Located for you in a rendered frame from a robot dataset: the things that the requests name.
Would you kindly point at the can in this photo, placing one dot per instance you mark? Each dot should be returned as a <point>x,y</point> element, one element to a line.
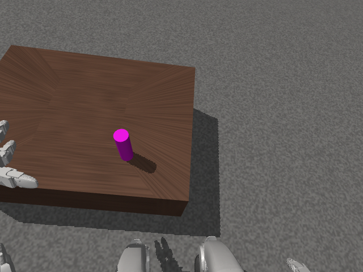
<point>123,144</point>

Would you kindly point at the left robot hand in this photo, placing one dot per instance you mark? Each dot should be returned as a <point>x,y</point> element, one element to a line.
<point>10,177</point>

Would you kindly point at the left robot arm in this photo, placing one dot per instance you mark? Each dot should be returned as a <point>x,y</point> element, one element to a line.
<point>6,264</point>

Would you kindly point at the right robot hand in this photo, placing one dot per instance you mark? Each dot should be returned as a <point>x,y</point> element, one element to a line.
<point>295,266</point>

